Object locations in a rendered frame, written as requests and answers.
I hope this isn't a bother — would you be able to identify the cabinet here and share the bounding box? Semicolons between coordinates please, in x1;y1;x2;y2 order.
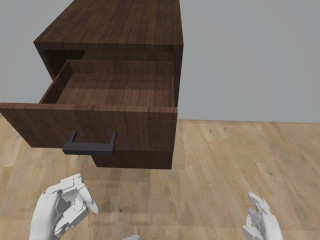
33;0;184;170

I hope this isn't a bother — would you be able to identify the drawer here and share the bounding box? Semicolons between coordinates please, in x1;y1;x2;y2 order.
0;59;178;152

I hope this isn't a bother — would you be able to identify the robot left hand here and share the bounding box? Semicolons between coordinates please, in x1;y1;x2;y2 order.
29;173;100;240

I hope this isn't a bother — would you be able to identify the handle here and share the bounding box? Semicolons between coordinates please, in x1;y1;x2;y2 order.
62;130;117;156

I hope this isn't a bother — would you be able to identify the robot right hand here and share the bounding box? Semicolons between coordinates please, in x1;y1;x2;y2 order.
243;191;284;240

